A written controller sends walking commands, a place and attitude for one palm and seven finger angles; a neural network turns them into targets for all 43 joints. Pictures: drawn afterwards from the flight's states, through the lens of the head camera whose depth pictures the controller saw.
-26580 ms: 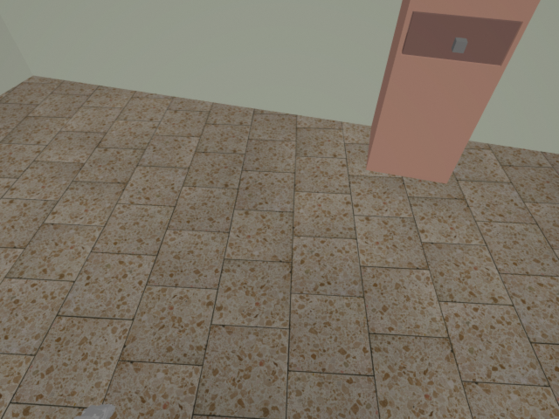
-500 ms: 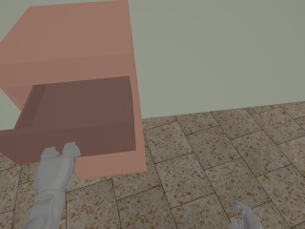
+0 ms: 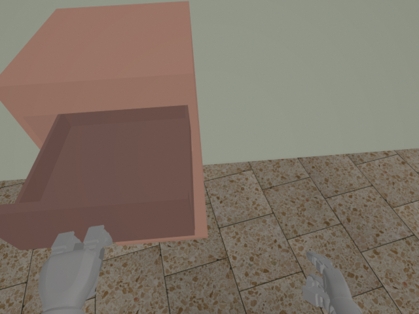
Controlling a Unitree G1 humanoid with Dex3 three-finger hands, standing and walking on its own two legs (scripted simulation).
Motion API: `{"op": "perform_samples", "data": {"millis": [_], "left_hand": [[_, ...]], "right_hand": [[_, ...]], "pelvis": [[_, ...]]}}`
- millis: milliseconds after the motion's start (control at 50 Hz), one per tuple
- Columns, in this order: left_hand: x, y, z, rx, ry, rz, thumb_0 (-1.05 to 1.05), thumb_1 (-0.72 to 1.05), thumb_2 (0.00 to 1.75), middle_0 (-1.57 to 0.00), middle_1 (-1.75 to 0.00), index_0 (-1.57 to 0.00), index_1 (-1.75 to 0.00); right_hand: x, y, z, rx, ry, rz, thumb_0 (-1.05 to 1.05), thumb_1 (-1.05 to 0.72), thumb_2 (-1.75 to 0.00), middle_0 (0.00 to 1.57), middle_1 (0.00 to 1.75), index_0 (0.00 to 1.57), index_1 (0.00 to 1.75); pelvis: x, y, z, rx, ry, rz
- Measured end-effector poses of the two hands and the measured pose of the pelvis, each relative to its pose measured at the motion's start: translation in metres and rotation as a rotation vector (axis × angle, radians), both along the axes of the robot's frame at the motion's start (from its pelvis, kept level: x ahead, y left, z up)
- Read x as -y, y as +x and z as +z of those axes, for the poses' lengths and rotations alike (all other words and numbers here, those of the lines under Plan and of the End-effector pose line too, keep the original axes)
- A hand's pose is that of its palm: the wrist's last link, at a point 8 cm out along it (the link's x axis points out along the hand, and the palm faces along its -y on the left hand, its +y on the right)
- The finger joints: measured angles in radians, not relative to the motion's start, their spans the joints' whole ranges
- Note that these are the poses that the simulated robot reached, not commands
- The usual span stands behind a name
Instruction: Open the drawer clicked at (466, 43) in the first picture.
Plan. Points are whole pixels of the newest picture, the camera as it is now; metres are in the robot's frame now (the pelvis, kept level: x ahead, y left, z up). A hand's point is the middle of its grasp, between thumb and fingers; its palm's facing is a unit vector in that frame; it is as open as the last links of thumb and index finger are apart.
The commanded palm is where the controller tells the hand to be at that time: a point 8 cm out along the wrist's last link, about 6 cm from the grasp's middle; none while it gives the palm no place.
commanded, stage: pull the drawer open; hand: left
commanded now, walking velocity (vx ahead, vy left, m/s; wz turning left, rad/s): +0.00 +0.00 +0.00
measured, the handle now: (90, 246) +0.23 +0.26 +0.00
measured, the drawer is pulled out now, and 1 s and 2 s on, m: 0.26 0.30 0.30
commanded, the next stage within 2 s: open the thumb to release the handle in 0.52 s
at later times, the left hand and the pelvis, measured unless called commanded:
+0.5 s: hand (82, 303) +0.14 +0.24 -0.01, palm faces -0.03 -0.09 -0.99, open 7.7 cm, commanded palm +0.10 +0.25 +0.05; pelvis -0.01 -0.01 -0.01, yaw -1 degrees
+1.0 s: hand (78, 298) +0.15 +0.25 +0.00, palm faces +0.01 -0.06 -1.00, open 9.9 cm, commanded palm +0.12 +0.24 +0.05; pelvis -0.02 -0.01 -0.01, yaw +1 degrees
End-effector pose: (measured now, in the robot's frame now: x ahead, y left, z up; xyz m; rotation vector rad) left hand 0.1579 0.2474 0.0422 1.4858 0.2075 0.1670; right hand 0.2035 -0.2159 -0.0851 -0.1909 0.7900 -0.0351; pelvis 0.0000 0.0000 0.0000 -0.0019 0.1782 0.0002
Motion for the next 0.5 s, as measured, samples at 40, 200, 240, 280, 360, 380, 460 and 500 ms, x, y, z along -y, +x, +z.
{"op": "perform_samples", "data": {"millis": [40,200,240,280,360,380,460,500], "left_hand": [[0.001,-0.004,0.000,-0.002,-0.001,0.001,0.04,0.49,0.68,-0.31,-1.33,-0.27,-1.32],[0.003,-0.017,0.001,-0.013,-0.011,0.005,0.05,0.49,0.65,-0.31,-1.32,-0.27,-1.31],[0.004,-0.020,0.001,-0.016,-0.012,0.007,0.05,0.50,0.65,-0.31,-1.32,-0.27,-1.31],[0.004,-0.025,0.001,-0.020,-0.014,0.007,0.05,0.50,0.64,-0.31,-1.32,-0.27,-1.31],[0.006,-0.035,0.002,-0.025,-0.018,0.008,0.05,0.50,0.63,-0.31,-1.32,-0.27,-1.31],[0.006,-0.037,0.002,-0.026,-0.019,0.008,0.05,0.50,0.63,-0.30,-1.32,-0.27,-1.31],[0.006,-0.037,0.001,-0.020,-0.018,0.006,0.05,0.50,0.64,-0.30,-1.32,-0.26,-1.31],[0.006,-0.037,0.001,-0.017,-0.016,0.005,0.04,0.50,0.66,-0.31,-1.31,-0.26,-1.31]], "right_hand": [[-0.002,0.002,0.001,0.006,0.004,0.008,0.01,-0.90,-0.90,0.20,0.30,0.20,0.30],[-0.001,0.001,0.002,0.005,0.002,0.022,0.01,-0.90,-0.90,0.20,0.30,0.20,0.30],[0.001,-0.001,0.002,0.005,0.001,0.021,0.01,-0.90,-0.90,0.20,0.30,0.20,0.30],[0.004,-0.003,0.001,0.003,0.000,0.021,0.01,-0.90,-0.90,0.20,0.30,0.20,0.30],[0.009,-0.008,-0.001,-0.003,-0.007,0.022,0.01,-0.90,-0.90,0.20,0.30,0.20,0.30],[0.010,-0.009,-0.001,-0.005,-0.008,0.023,0.01,-0.90,-0.90,0.20,0.30,0.20,0.30],[0.015,-0.014,-0.004,-0.012,-0.014,0.021,0.01,-0.90,-0.90,0.20,0.30,0.20,0.30],[0.016,-0.016,-0.006,-0.013,-0.012,0.019,0.01,-0.90,-0.90,0.20,0.30,0.20,0.30]], "pelvis": [[0.001,-0.001,0.000,0.003,0.000,0.000],[0.005,-0.002,0.000,0.009,0.003,-0.004],[0.005,-0.003,-0.001,0.009,0.003,-0.004],[0.006,-0.003,-0.001,0.008,0.003,-0.006],[0.007,-0.005,-0.003,0.007,0.005,-0.009],[0.007,-0.006,-0.004,0.006,0.005,-0.009],[0.008,-0.007,-0.006,0.000,0.007,-0.010],[0.009,-0.008,-0.008,-0.004,0.007,-0.012]]}}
